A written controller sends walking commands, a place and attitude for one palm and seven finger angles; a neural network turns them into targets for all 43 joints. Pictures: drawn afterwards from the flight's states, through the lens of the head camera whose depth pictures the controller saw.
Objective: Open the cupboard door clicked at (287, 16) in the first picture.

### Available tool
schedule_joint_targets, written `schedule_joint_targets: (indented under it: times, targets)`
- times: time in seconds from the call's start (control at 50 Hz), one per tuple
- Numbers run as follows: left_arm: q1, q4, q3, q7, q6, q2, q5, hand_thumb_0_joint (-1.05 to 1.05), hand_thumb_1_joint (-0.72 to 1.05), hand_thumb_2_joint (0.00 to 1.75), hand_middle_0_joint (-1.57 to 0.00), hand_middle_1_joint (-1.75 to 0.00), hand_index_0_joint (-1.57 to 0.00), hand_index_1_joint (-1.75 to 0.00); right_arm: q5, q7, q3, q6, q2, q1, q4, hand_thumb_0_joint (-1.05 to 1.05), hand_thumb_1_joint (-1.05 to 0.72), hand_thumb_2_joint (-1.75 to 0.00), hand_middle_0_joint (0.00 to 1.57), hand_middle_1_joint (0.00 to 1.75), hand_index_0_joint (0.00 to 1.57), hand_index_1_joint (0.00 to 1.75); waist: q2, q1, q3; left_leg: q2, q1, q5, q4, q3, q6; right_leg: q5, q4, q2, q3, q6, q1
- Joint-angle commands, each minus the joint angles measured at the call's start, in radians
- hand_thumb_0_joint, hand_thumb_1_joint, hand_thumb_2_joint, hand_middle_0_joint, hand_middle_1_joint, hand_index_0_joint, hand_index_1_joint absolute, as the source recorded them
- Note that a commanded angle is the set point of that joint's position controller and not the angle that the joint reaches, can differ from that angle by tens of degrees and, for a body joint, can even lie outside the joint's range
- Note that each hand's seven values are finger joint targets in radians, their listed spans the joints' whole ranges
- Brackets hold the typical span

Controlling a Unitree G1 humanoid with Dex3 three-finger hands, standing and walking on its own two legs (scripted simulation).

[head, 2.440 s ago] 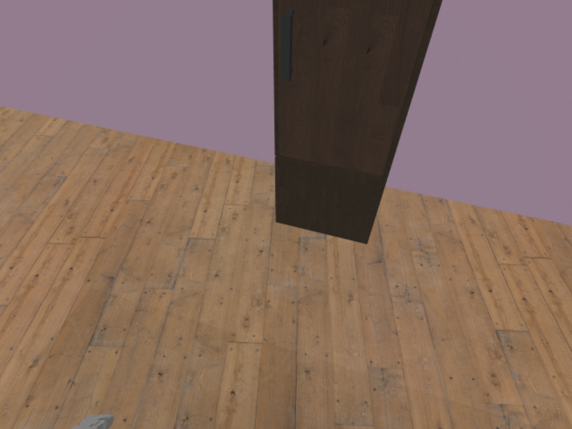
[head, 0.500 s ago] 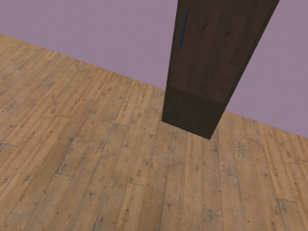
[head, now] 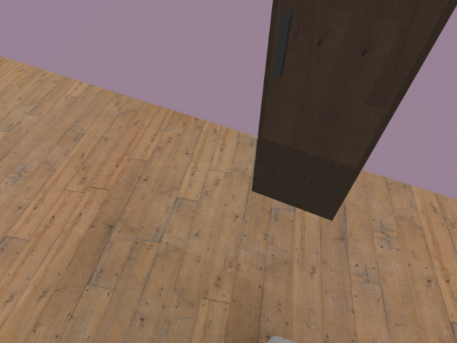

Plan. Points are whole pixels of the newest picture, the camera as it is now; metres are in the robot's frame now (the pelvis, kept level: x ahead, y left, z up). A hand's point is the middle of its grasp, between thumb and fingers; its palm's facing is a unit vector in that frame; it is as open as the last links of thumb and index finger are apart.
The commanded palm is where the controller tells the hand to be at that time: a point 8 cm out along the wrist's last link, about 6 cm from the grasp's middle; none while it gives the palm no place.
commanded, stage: turn to face it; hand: left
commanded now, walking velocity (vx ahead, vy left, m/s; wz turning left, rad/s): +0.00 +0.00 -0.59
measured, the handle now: (284, 44) +0.88 -0.12 +0.09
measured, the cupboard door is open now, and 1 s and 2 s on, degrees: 0 0 0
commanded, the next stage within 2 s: take the last steps up to it in 0.58 s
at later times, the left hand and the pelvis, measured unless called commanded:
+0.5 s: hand (119, 336) +0.16 +0.23 -0.16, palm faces -0.14 -0.97 -0.21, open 7.4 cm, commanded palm none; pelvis +0.05 +0.04 +0.01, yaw -13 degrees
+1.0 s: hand (160, 318) +0.19 +0.15 -0.14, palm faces -0.32 -0.92 -0.24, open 7.2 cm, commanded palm none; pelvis +0.08 +0.00 +0.02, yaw -22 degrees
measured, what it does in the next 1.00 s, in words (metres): steps on the spot, turning right: left foot, then right foot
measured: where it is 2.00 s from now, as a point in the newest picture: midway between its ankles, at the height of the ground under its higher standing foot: (250, 329)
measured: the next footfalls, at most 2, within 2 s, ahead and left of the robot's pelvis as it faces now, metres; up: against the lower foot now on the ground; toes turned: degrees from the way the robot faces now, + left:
left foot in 0.40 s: +0.13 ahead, +0.13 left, +0.00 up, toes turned -8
right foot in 0.84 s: +0.04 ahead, -0.09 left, +0.00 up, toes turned -26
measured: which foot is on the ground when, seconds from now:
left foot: down 0.00-0.00, up 0.02-0.38, down 0.40-0.84, up 0.86-1.00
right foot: down 0.00-0.42, up 0.44-0.82, down 0.84-1.00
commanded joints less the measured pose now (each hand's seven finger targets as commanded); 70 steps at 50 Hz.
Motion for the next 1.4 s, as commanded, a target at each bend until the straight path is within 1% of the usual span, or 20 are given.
schedule_joint_targets:
  times: [0.0, 0.02, 0.08, 0.34, 0.36, 0.4, 0.48, 0.66, 0.78, 0.8, 0.82, 0.84, 0.88, 0.96, 1.14, 1.22, 1.24, 1.26, 1.28, 1.38]
  targets:
    - [0.315, 0.007, 0.058, 0.022, -0.043, 0.254, -0.016, 0.00, 0.90, 0.90, -0.20, -0.30, -0.20, -0.30, 0.027, -0.006, -0.037, -0.010, -0.137, 0.022, -0.099, 0.00, -0.90, -0.90, 0.20, 0.30, 0.20, 0.30, -0.198, 0.095, -0.179, -0.002, -0.472, -0.135, 0.750, -0.004, -0.061, 0.844, -0.240, -0.404, 0.560, -0.292, 0.446]
    - [0.255, -0.015, 0.060, 0.027, -0.036, 0.254, -0.018, 0.00, 0.90, 0.90, -0.20, -0.30, -0.20, -0.30, 0.024, -0.008, -0.036, 0.002, -0.130, -0.045, -0.120, 0.00, -0.90, -0.90, 0.20, 0.30, 0.20, 0.30, -0.201, 0.098, -0.204, 0.045, -0.468, -0.139, 0.779, -0.127, -0.052, 0.638, -0.280, -0.378, 0.585, -0.301, 0.362]
    - [0.035, -0.088, 0.046, 0.037, -0.021, 0.177, -0.012, 0.00, 0.90, 0.90, -0.20, -0.30, -0.20, -0.30, 0.008, 0.010, -0.036, 0.035, -0.128, -0.098, -0.131, 0.00, -0.90, -0.90, 0.20, 0.30, 0.20, 0.30, -0.063, 0.013, -0.094, 0.109, -0.452, 0.018, 0.687, -0.119, -0.071, 0.245, -0.340, -0.254, 0.394, -0.219, 0.117]
    - [-0.009, -0.136, 0.067, 0.010, 0.009, 0.232, -0.006, 0.00, 0.90, 0.90, -0.20, -0.30, -0.20, -0.30, 0.018, 0.008, -0.034, 0.024, -0.151, -0.105, -0.197, 0.00, -0.90, -0.90, 0.20, 0.30, 0.20, 0.30, -0.151, -0.008, -0.143, 0.038, -0.215, 0.190, 0.006, -0.052, -0.080, 0.159, -0.236, -0.127, 0.405, -0.119, 0.082]
    - [-0.015, -0.149, 0.060, 0.010, 0.012, 0.212, -0.012, 0.00, 0.90, 0.90, -0.20, -0.30, -0.20, -0.30, 0.018, 0.003, -0.037, 0.017, -0.177, -0.079, -0.192, 0.00, -0.90, -0.90, 0.20, 0.30, 0.20, 0.30, -0.105, -0.020, -0.147, 0.062, -0.099, 0.237, -0.099, -0.063, -0.070, 0.119, -0.191, -0.091, 0.382, -0.083, 0.007]
    - [-0.008, -0.183, 0.045, -0.003, 0.015, 0.131, -0.018, 0.00, 0.90, 0.90, -0.20, -0.30, -0.20, -0.30, 0.000, 0.004, -0.060, 0.016, -0.314, -0.081, -0.222, 0.00, -0.90, -0.90, 0.20, 0.30, 0.20, 0.30, 0.308, -0.022, -0.083, 0.437, -0.087, 0.281, -0.303, -0.444, 0.086, -0.350, 0.173, 0.095, 0.132, 0.024, -0.216]
    - [0.042, -0.121, 0.062, -0.013, 0.033, 0.157, -0.001, 0.00, 0.90, 0.90, -0.20, -0.30, -0.20, -0.30, -0.007, 0.000, -0.036, 0.011, -0.237, -0.219, -0.253, 0.00, -0.90, -0.90, 0.20, 0.30, 0.20, 0.30, 0.096, 0.049, -0.031, 0.325, -0.254, 0.380, -0.273, -0.224, 0.101, -0.228, 0.550, 0.022, 0.138, 0.054, -0.161]
    - [-0.079, -0.125, 0.022, -0.007, 0.029, 0.098, -0.010, 0.00, 0.90, 0.90, -0.20, -0.30, -0.20, -0.30, -0.005, 0.002, -0.052, 0.015, -0.236, -0.007, -0.136, 0.00, -0.90, -0.90, 0.20, 0.30, 0.20, 0.30, 0.159, -0.045, -0.096, 0.331, -0.026, 0.820, -0.164, -0.105, 0.117, -0.285, 0.175, -0.006, 0.037, 0.064, -0.053]
    - [0.027, -0.056, 0.020, -0.017, -0.002, 0.101, -0.007, 0.00, 0.90, 0.90, -0.20, -0.30, -0.20, -0.30, -0.004, 0.015, -0.052, 0.017, -0.237, -0.008, -0.088, 0.00, -0.90, -0.90, 0.20, 0.30, 0.20, 0.30, 0.109, 0.012, -0.109, 0.310, -0.207, 0.296, -0.095, -0.092, 0.043, -0.114, -0.231, 0.017, -0.011, 0.008, 0.273]
    - [0.089, -0.030, 0.030, -0.009, -0.014, 0.152, -0.003, 0.00, 0.90, 0.90, -0.20, -0.30, -0.20, -0.30, 0.005, 0.023, -0.042, 0.013, -0.193, -0.019, -0.093, 0.00, -0.90, -0.90, 0.20, 0.30, 0.20, 0.30, -0.012, 0.045, -0.117, 0.257, -0.384, 0.154, 0.036, -0.021, -0.007, -0.147, -0.318, -0.091, 0.119, -0.034, 0.451]
    - [0.164, -0.002, 0.047, 0.004, -0.024, 0.243, 0.001, 0.00, 0.90, 0.90, -0.20, -0.30, -0.20, -0.30, 0.010, 0.029, -0.019, 0.009, -0.114, -0.062, -0.132, 0.00, -0.90, -0.90, 0.20, 0.30, 0.20, 0.30, -0.305, 0.082, -0.091, 0.118, -0.647, -0.111, 0.276, 0.107, -0.071, -0.165, -0.422, -0.322, 0.430, -0.140, 0.566]
    - [0.235, 0.021, 0.048, 0.017, -0.025, 0.248, -0.015, 0.00, 0.90, 0.90, -0.20, -0.30, -0.20, -0.30, -0.004, 0.031, -0.026, 0.022, -0.168, -0.165, -0.160, 0.00, -0.90, -0.90, 0.20, 0.30, 0.20, 0.30, -0.272, 0.131, -0.056, 0.124, -0.681, -0.137, 0.414, -0.004, -0.063, -0.203, -0.455, -0.376, 0.501, -0.203, 0.460]
    - [0.160, 0.024, 0.035, 0.023, -0.034, 0.184, -0.012, 0.00, 0.90, 0.90, -0.20, -0.30, -0.20, -0.30, -0.007, 0.041, -0.036, 0.022, -0.153, -0.166, -0.132, 0.00, -0.90, -0.90, 0.20, 0.30, 0.20, 0.30, -0.163, 0.075, 0.052, 0.150, -0.723, -0.002, 0.532, -0.063, -0.055, -0.283, -0.469, -0.318, 0.423, -0.211, 0.359]
    - [0.106, 0.019, 0.013, 0.022, -0.065, 0.120, -0.009, 0.00, 0.90, 0.90, -0.20, -0.30, -0.20, -0.30, -0.012, 0.054, -0.041, 0.025, -0.106, -0.061, -0.076, 0.00, -0.90, -0.90, 0.20, 0.30, 0.20, 0.30, -0.119, 0.002, 0.058, 0.155, -0.602, 0.167, 0.481, -0.026, -0.080, -0.071, -0.465, -0.225, 0.213, -0.154, 0.244]
    - [0.214, 0.098, 0.010, 0.023, -0.082, 0.136, -0.003, 0.00, 0.90, 0.90, -0.20, -0.30, -0.20, -0.30, 0.002, 0.068, -0.035, 0.002, -0.087, -0.192, -0.124, 0.00, -0.90, -0.90, 0.20, 0.30, 0.20, 0.30, -0.134, 0.032, 0.074, 0.132, -0.532, 0.212, 0.219, 0.005, -0.050, 0.129, -0.417, -0.236, 0.188, -0.154, 0.294]
    - [0.211, 0.114, 0.010, 0.022, -0.075, 0.124, -0.012, 0.00, 0.90, 0.90, -0.20, -0.30, -0.20, -0.30, -0.004, 0.047, -0.037, -0.020, -0.111, -0.018, -0.061, 0.00, -0.90, -0.90, 0.20, 0.30, 0.20, 0.30, -0.053, -0.056, 0.000, 0.055, -0.172, 0.299, 0.003, 0.063, -0.020, 0.329, -0.139, -0.156, 0.101, -0.102, 0.213]
    - [0.233, 0.109, 0.005, 0.017, -0.072, 0.087, -0.015, 0.00, 0.90, 0.90, -0.20, -0.30, -0.20, -0.30, -0.012, 0.035, -0.052, -0.026, -0.178, 0.108, -0.026, 0.00, -0.90, -0.90, 0.20, 0.30, 0.20, 0.30, 0.086, -0.097, -0.087, 0.154, 0.034, 0.314, -0.051, -0.072, 0.021, 0.224, 0.082, -0.088, 0.057, -0.060, 0.090]
    - [0.261, 0.083, -0.002, 0.010, -0.069, 0.032, -0.026, 0.00, 0.90, 0.90, -0.20, -0.30, -0.20, -0.30, -0.018, 0.026, -0.071, -0.027, -0.279, 0.202, -0.010, 0.00, -0.90, -0.90, 0.20, 0.30, 0.20, 0.30, 0.315, -0.104, -0.171, 0.426, 0.167, 0.324, -0.171, -0.413, 0.131, -0.255, 0.372, 0.030, -0.040, -0.013, -0.099]
    - [0.199, 0.056, -0.002, 0.013, -0.068, 0.060, -0.015, 0.00, 0.90, 0.90, -0.20, -0.30, -0.20, -0.30, -0.007, 0.023, -0.067, -0.018, -0.283, 0.208, -0.005, 0.00, -0.90, -0.90, 0.20, 0.30, 0.20, 0.30, 0.245, -0.113, -0.166, 0.483, 0.072, 0.164, -0.287, -0.519, 0.176, -0.423, 0.539, 0.032, 0.041, -0.025, -0.133]
    - [0.192, 0.076, 0.001, -0.006, -0.033, 0.000, 0.002, 0.00, 0.90, 0.90, -0.20, -0.30, -0.20, -0.30, -0.002, 0.014, -0.030, -0.033, -0.132, -0.054, -0.063, 0.00, -0.90, -0.90, 0.20, 0.30, 0.20, 0.30, 0.091, 0.013, 0.008, 0.332, -0.328, 0.119, -0.365, -0.214, 0.108, -0.194, 0.478, -0.089, 0.062, -0.007, -0.062]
